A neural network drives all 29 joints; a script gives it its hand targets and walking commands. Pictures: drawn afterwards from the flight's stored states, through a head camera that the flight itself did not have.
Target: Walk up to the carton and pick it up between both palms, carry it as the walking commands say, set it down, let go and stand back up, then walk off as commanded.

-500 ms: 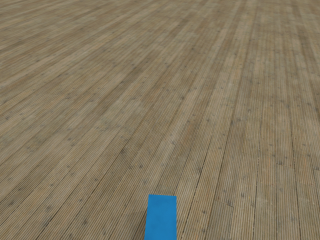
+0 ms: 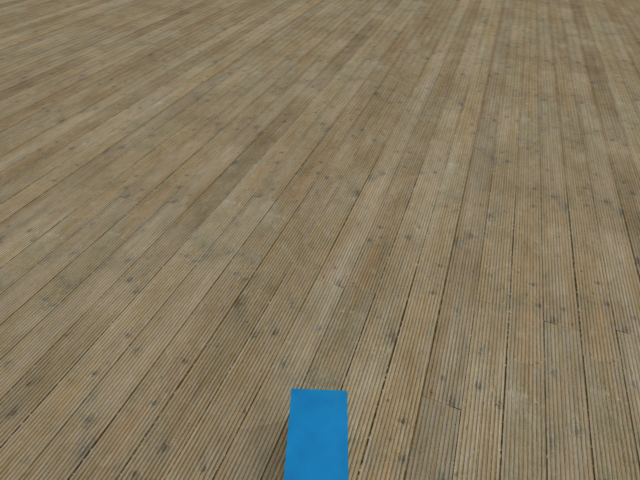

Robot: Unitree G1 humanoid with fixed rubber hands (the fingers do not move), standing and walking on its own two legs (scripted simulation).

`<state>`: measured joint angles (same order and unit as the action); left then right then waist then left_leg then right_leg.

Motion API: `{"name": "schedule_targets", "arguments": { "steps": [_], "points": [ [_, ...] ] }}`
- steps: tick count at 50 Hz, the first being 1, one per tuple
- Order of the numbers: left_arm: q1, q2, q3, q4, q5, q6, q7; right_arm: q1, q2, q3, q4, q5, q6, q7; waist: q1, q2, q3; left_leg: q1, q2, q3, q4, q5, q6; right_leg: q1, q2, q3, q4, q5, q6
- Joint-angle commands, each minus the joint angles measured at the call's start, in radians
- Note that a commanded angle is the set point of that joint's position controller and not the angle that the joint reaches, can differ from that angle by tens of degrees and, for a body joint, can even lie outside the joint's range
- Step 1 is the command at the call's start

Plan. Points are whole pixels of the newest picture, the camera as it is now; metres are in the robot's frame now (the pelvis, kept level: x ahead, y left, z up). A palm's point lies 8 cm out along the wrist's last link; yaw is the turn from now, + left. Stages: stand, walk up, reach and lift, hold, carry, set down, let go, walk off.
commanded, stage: stand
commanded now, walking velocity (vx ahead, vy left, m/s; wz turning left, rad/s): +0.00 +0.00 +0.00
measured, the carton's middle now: (317, 451) +0.38 +0.01 -0.65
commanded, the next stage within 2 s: walk off in 0.98 s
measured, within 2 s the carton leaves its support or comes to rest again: neither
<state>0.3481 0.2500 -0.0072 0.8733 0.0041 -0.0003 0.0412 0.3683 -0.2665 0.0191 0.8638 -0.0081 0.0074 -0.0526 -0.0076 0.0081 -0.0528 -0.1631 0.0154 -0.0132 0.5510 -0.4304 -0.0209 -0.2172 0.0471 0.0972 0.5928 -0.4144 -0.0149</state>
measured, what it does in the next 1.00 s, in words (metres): stands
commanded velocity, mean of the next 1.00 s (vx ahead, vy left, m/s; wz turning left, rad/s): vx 0.00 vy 0.00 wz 0.00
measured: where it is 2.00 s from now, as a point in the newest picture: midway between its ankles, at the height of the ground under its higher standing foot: outside the picture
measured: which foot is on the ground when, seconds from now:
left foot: down 0.00-1.00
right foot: down 0.00-1.00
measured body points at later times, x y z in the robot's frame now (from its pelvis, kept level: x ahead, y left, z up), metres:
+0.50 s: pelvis -0.02 +0.00 +0.01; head -0.02 +0.00 +0.46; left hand -0.04 +0.24 -0.15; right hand -0.06 -0.24 -0.15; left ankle -0.09 +0.13 -0.73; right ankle -0.07 -0.12 -0.73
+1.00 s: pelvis -0.05 +0.01 +0.01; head -0.05 +0.01 +0.46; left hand -0.09 +0.23 -0.15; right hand -0.10 -0.21 -0.15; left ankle -0.09 +0.13 -0.73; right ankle -0.07 -0.12 -0.73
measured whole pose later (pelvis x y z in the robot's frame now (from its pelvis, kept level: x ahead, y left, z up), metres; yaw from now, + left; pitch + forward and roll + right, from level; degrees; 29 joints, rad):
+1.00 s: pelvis -0.05 +0.01 +0.01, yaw -1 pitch -1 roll +0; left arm 0.37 0.15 -0.05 1.13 0.01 0.01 0.05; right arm 0.38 -0.16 0.05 1.15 -0.01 0.01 -0.05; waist -0.01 0.00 0.01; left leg -0.13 0.01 0.01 0.49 -0.33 -0.01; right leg -0.18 0.03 0.10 0.51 -0.31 0.01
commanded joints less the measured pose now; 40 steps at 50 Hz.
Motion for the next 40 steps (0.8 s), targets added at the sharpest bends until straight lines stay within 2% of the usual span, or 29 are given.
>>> {"name": "schedule_targets", "arguments": {
  "steps": [1,20,40],
  "points": [
    [0.063,0.108,0.021,-0.005,0.0,-0.005,0.003,0.066,-0.103,-0.02,0.002,-0.001,-0.005,-0.002,0.001,-0.011,0.057,0.016,0.063,-0.03,-0.051,0.449,0.024,-0.009,-0.094,0.056,-0.069,0.543,-0.029],
    [0.096,0.05,-0.011,0.153,0.002,0.005,0.006,0.089,-0.047,0.014,0.186,-0.001,0.005,0.0,-0.001,-0.009,0.125,0.04,0.07,-0.032,-0.111,0.382,0.027,-0.007,-0.095,0.055,-0.13,0.452,-0.023],
    [0.11,-0.003,-0.027,0.235,0.002,0.005,0.01,0.099,0.008,0.023,0.276,-0.002,0.006,0.0,0.002,-0.011,0.158,0.013,0.067,-0.032,-0.136,0.304,0.031,-0.026,-0.095,0.053,-0.156,0.376,-0.015]
  ]
}}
